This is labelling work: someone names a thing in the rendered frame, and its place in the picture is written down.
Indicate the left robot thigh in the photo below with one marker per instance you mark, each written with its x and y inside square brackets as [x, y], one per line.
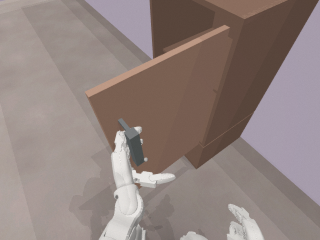
[140, 233]

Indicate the cupboard door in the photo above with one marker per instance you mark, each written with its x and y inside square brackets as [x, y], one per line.
[168, 97]

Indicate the robot left forearm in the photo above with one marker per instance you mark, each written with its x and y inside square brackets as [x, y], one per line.
[129, 211]

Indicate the left robot hand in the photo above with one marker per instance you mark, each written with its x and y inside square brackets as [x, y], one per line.
[122, 169]

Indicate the right robot hand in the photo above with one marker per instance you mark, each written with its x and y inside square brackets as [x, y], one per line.
[249, 229]

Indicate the handle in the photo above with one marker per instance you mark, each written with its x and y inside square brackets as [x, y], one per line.
[134, 143]

